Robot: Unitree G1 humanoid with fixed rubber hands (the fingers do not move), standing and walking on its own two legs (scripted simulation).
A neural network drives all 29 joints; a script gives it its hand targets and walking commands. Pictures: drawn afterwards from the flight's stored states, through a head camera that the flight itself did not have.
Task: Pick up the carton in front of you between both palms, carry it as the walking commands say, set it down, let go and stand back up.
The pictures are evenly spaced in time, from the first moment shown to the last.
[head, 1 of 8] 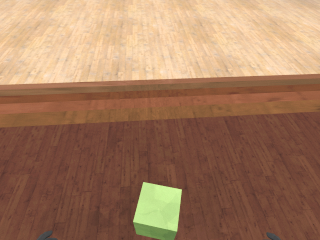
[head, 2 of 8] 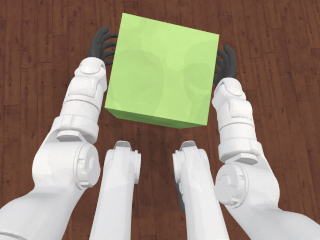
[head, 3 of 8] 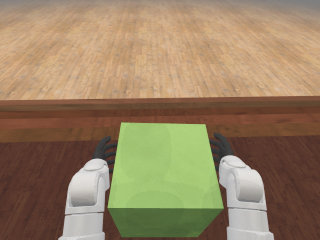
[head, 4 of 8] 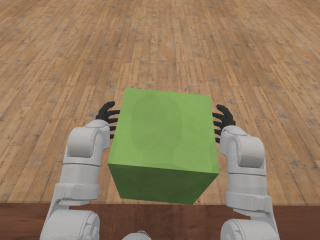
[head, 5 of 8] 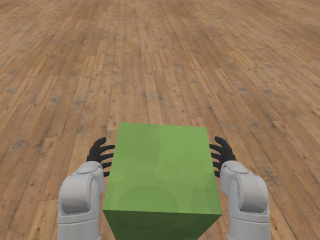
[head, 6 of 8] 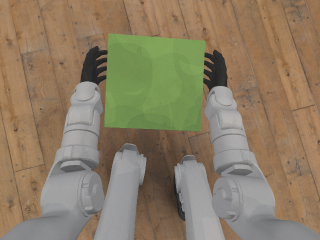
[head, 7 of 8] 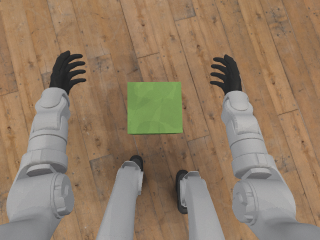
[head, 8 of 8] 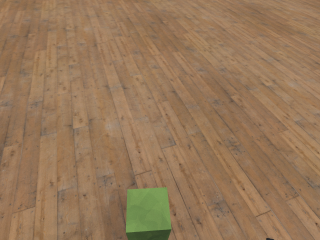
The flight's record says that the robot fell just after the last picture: no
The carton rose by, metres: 0.67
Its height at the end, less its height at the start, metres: -0.74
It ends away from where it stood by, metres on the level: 3.81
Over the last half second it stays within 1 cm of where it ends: yes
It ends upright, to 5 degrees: yes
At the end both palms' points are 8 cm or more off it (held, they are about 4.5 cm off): yes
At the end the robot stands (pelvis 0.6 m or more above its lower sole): yes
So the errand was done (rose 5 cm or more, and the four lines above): yes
